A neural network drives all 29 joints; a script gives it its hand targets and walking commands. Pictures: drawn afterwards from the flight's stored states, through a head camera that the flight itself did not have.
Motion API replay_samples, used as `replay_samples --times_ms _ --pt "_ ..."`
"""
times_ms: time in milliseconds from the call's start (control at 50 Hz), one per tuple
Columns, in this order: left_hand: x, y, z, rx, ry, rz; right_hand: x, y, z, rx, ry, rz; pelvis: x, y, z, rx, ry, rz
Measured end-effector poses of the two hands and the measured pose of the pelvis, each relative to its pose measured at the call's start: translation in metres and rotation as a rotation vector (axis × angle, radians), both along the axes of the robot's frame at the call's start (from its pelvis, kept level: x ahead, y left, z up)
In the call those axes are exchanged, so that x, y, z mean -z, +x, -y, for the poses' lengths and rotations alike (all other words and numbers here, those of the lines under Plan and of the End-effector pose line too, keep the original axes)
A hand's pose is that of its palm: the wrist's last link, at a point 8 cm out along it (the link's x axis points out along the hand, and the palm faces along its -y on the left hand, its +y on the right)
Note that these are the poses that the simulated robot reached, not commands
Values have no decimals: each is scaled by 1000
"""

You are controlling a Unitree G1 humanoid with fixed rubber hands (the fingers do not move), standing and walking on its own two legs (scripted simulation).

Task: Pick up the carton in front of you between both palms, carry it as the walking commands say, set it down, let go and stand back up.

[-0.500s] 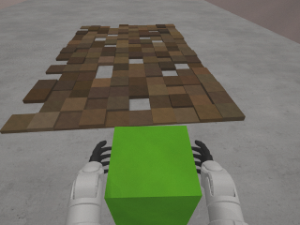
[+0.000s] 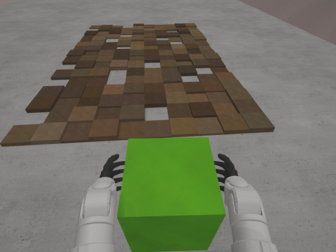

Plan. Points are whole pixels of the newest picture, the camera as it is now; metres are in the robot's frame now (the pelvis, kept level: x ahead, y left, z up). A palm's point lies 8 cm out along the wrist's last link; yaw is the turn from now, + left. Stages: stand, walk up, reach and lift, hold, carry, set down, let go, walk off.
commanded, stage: hold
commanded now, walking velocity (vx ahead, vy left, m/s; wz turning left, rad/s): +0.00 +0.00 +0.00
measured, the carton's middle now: (169, 196) +0.30 +0.00 -0.02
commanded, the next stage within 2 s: carry in 0.74 s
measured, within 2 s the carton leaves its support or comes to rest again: neither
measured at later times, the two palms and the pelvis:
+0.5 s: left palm (107, 184) +0.29 +0.15 +0.05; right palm (230, 183) +0.29 -0.15 +0.05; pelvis +0.01 +0.00 +0.00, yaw +0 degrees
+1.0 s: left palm (106, 167) +0.33 +0.16 +0.07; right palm (225, 165) +0.33 -0.14 +0.07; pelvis +0.04 +0.01 -0.02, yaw +0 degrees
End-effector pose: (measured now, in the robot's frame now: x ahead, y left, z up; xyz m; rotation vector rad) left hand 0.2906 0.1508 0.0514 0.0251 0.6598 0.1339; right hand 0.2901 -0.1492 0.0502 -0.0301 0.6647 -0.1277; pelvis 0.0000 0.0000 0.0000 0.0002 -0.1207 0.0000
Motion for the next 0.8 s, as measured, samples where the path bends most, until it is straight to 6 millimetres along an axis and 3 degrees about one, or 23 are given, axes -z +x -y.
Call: replay_samples --times_ms 720,800 --pt "1 -1 0 2 6 -4 1 -1 0 -4 -6 -4 0 2 0 0 0 3" --pt "0 2 0 0 3 6 0 1 0 0 -5 5 2 4 0 1 -1 -56"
